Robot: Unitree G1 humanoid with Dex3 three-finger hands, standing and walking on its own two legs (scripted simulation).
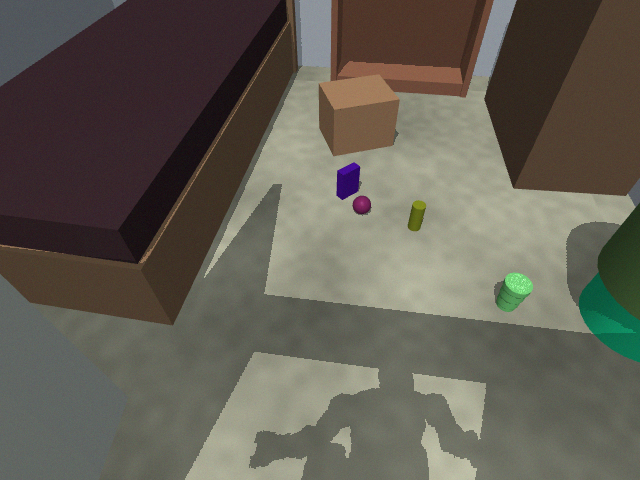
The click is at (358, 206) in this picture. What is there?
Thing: free ball
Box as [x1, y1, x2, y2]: [353, 196, 370, 213]
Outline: 358,196 353,201 353,208 358,213 364,213 369,209 370,202 368,198 365,196
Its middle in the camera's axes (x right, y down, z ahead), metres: +0.19 -0.15 +1.75
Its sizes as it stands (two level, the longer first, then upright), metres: 0.083 0.083 0.083
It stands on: the floor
